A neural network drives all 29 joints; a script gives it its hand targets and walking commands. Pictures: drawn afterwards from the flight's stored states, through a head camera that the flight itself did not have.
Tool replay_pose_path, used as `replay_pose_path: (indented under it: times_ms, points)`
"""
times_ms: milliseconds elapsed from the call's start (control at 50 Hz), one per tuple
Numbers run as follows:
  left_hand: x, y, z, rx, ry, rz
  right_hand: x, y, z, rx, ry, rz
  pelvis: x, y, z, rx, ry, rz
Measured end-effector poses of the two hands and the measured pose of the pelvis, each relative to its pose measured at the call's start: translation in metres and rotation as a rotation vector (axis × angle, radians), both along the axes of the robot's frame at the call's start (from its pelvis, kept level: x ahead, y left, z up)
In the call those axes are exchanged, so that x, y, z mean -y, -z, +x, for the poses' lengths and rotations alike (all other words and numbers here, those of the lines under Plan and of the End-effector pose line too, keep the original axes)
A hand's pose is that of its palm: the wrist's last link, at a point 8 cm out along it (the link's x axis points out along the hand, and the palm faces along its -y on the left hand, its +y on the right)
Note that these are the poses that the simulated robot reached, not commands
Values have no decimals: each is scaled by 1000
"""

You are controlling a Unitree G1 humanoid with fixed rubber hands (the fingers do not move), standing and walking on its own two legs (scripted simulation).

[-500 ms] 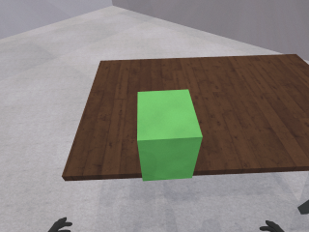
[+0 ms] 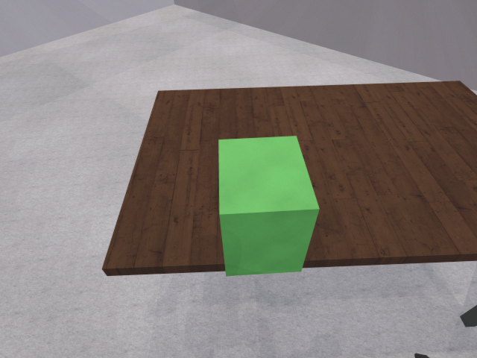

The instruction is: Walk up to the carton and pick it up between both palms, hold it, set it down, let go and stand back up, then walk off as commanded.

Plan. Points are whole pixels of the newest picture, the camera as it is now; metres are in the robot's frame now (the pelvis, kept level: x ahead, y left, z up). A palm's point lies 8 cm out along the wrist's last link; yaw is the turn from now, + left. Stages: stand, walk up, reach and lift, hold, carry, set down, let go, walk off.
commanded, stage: stand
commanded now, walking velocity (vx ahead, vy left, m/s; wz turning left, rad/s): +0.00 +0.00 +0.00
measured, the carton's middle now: (260, 206) +0.43 -0.03 -0.02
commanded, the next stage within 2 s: walk off in 0.36 s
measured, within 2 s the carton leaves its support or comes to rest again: neither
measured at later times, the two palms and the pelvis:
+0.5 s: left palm out of the picture +0.09 +0.31 -0.10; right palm out of the picture +0.09 -0.31 -0.11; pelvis +0.00 +0.00 +0.00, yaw +0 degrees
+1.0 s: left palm out of the picture -0.01 +0.26 -0.07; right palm out of the picture +0.06 -0.39 -0.14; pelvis -0.09 -0.08 -0.02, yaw +0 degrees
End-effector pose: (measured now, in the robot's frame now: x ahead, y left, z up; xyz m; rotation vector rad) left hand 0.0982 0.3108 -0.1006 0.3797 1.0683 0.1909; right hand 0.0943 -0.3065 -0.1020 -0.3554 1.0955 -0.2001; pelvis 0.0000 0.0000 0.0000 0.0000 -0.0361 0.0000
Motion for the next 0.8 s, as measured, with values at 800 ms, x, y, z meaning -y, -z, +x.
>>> replay_pose_path:
  times_ms: [800]
  points:
    - [7,-4,-28,-37,-39,80,45,13,-14,30,1,-33,28,16,-44,-12,-27,6]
